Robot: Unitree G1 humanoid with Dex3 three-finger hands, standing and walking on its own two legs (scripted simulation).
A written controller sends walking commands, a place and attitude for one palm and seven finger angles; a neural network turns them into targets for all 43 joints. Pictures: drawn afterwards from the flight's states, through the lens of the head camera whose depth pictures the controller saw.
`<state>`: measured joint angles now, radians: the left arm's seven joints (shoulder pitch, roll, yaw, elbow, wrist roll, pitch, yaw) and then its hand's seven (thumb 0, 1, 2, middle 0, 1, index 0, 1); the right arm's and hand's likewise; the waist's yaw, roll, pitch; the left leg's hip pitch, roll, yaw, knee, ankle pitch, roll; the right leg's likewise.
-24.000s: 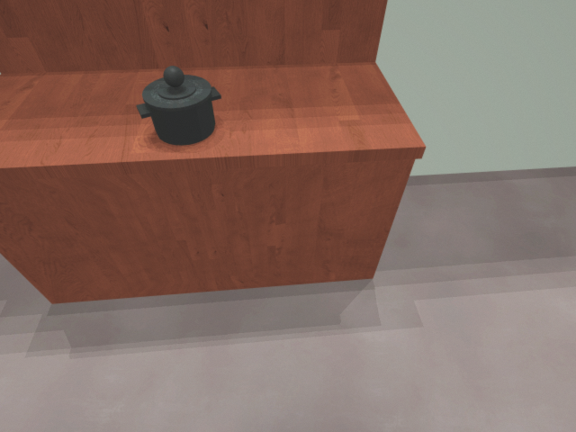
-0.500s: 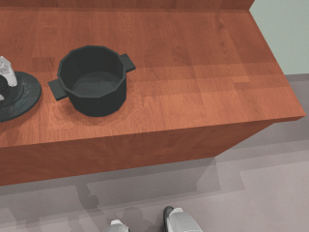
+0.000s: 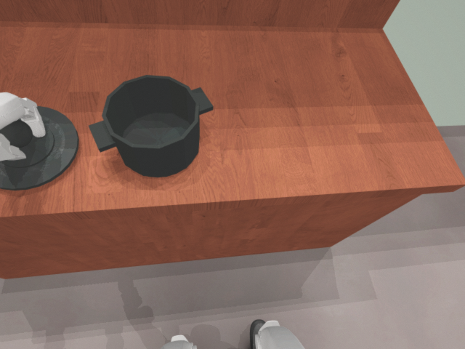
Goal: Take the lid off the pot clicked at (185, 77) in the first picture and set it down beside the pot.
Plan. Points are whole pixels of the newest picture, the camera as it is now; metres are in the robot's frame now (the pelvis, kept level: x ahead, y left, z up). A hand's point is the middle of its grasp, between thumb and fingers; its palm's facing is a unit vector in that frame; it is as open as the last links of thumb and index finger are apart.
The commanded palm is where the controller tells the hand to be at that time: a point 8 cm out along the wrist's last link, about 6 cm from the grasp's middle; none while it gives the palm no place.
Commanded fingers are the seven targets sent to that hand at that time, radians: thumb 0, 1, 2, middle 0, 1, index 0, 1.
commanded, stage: open the fingers wide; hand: left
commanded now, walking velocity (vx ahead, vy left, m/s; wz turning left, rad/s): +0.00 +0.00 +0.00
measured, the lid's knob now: (14, 133) +0.48 +0.34 +0.02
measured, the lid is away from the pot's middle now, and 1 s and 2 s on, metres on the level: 0.23 0.23 0.23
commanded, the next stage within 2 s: raise the empty hand in 0.58 s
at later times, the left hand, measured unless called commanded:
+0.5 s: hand (7, 142) +0.45 +0.34 +0.04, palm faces -0.50 -0.10 -0.86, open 10.6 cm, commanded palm +0.49 +0.33 +0.08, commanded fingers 0.00 0.16 0.30 -0.26 -1.03 -0.26 -1.03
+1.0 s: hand out of the picture +0.46 +0.34 +0.07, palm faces -0.48 -0.11 -0.87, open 10.9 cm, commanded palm +0.50 +0.33 +0.12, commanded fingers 0.00 0.15 0.30 -0.26 -1.02 -0.26 -1.02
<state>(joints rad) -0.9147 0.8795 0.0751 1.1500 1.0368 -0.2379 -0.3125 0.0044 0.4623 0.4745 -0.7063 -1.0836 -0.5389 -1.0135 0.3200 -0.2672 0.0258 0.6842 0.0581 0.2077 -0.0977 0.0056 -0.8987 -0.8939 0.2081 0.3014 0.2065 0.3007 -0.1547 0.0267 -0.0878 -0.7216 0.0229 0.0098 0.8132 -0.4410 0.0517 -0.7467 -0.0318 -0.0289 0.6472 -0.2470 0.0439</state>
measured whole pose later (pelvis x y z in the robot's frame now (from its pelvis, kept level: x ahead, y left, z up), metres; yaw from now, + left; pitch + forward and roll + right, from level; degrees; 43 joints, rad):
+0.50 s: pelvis -0.01 -0.01 -0.01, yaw +0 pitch +20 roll -4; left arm -0.96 0.92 0.06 1.19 1.04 -0.23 -0.32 0.00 0.21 0.25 -0.29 -1.04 -0.28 -1.04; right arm 0.35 -0.28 0.04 0.68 0.07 0.21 -0.10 0.01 -0.90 -0.89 0.21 0.30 0.21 0.30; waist -0.17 0.03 -0.08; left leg -0.76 0.03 0.02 0.85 -0.44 0.05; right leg -0.79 -0.03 -0.02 0.69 -0.25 0.05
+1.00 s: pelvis +0.00 +0.00 +0.00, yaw +0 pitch +20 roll -4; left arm -1.00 0.92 0.05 1.17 1.03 -0.20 -0.35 0.00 0.16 0.30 -0.27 -1.02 -0.27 -1.03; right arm 0.34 -0.27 0.04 0.69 0.08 0.21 -0.10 0.01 -0.90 -0.89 0.21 0.30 0.21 0.30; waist -0.17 0.03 -0.09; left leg -0.72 0.03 0.02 0.81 -0.44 0.05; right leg -0.75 -0.03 -0.02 0.65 -0.24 0.05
